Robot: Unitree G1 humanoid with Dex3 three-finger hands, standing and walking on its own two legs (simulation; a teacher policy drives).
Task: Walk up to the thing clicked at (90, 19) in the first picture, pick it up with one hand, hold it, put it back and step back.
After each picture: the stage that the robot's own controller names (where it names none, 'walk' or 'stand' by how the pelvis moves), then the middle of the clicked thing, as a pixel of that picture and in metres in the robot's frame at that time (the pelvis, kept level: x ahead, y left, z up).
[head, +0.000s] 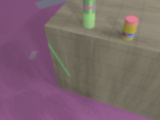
stand; (89, 6) +0.84 +0.00 +0.05
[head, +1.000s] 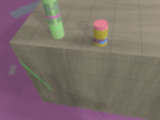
walk; (53, 15) +0.71 +0.20 +0.07
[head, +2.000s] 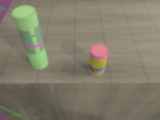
stand; (33, 41) +0.47 +0.21 +0.09
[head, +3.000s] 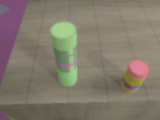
stand; (66, 59) +0.40 +0.07 +0.08
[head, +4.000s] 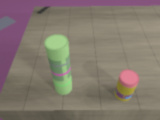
stand; (60, 68) +0.39 +0.11 +0.06
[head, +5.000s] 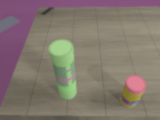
stand; (65, 73) +0.37 +0.09 +0.05
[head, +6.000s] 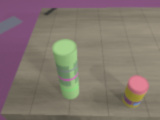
stand; (68, 73) +0.38 +0.08 +0.05
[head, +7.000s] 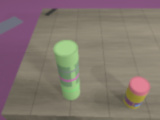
stand; (69, 73) +0.37 +0.08 +0.05
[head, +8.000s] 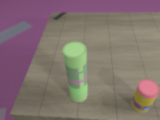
rise first; (77, 75) +0.37 +0.06 +0.06
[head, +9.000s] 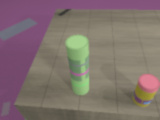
go down; (79, 68) +0.40 +0.06 +0.06
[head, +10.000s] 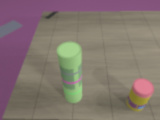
go down; (71, 76) +0.37 +0.06 +0.06
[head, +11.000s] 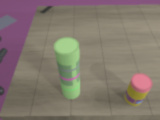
go down; (69, 72) +0.38 +0.05 +0.06
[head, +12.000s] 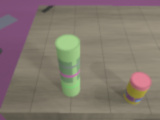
go down; (69, 69) +0.39 +0.05 +0.07
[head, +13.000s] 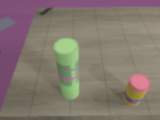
go down; (68, 72) +0.38 +0.06 +0.06
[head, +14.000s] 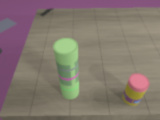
go down; (68, 72) +0.38 +0.06 +0.06
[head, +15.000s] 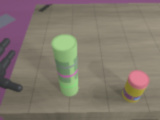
go down; (67, 69) +0.39 +0.06 +0.06
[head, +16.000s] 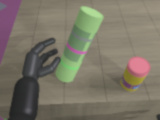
close; (76, 48) +0.43 +0.02 +0.10
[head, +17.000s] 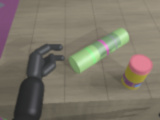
close; (100, 49) +0.49 -0.08 +0.02
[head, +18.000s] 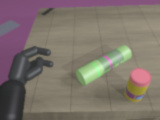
lift; (104, 64) +0.48 -0.08 -0.01
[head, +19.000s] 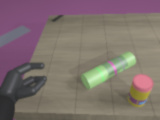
go down; (109, 69) +0.48 -0.09 -0.02
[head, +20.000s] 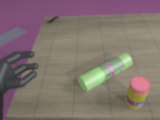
stand; (105, 71) +0.47 -0.08 -0.03
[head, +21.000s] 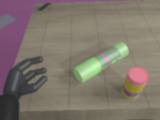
go down; (101, 61) +0.48 -0.07 -0.02
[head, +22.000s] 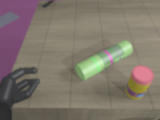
close; (104, 59) +0.48 -0.07 +0.00
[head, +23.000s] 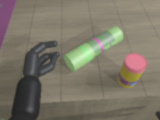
close; (94, 47) +0.50 -0.06 +0.01
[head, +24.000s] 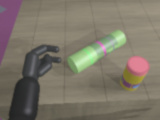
close; (97, 50) +0.50 -0.07 +0.01
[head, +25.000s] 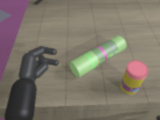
lift; (98, 55) +0.49 -0.07 +0.00
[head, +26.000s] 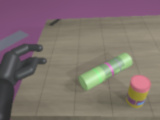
lift; (106, 70) +0.48 -0.08 -0.02
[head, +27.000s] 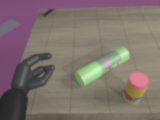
hold; (102, 65) +0.48 -0.07 -0.03
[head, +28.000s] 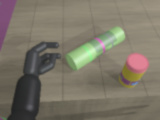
close; (96, 47) +0.50 -0.07 +0.01
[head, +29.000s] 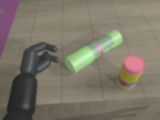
lift; (94, 50) +0.50 -0.06 +0.01
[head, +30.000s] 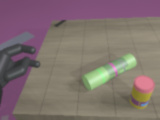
hold; (109, 71) +0.49 -0.08 -0.02
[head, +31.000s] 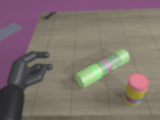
close; (103, 67) +0.48 -0.07 -0.03
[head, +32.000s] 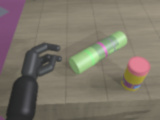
close; (99, 51) +0.50 -0.07 +0.01
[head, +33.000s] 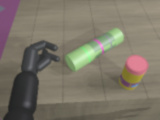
close; (95, 48) +0.50 -0.06 +0.01
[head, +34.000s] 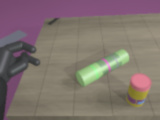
hold; (103, 66) +0.50 -0.06 -0.01
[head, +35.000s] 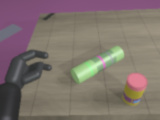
close; (98, 63) +0.50 -0.05 -0.03
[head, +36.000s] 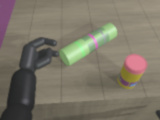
close; (89, 43) +0.53 -0.05 +0.01
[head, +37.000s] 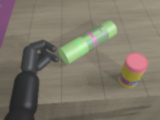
lift; (88, 41) +0.53 -0.04 +0.02
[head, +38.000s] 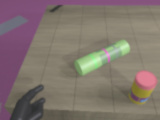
stand; (102, 56) +0.52 -0.05 -0.01
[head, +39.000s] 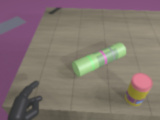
stand; (99, 58) +0.52 -0.06 -0.02
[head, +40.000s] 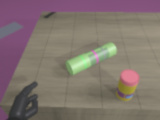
stand; (91, 57) +0.55 -0.05 -0.03
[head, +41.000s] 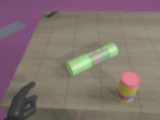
walk; (92, 58) +0.55 -0.04 -0.03
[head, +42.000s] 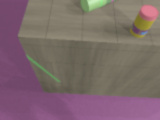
walk; out of the picture +0.76 -0.09 +0.00
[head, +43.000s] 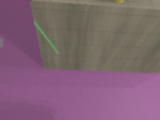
walk; out of the picture +1.08 -0.09 -0.01
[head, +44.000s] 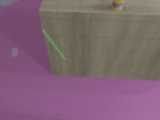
stand; out of the picture +1.14 -0.06 -0.01
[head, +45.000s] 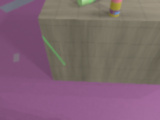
stand; out of the picture +1.13 -0.06 -0.04
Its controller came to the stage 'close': yes
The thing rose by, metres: 0.00
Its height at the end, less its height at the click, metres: -0.09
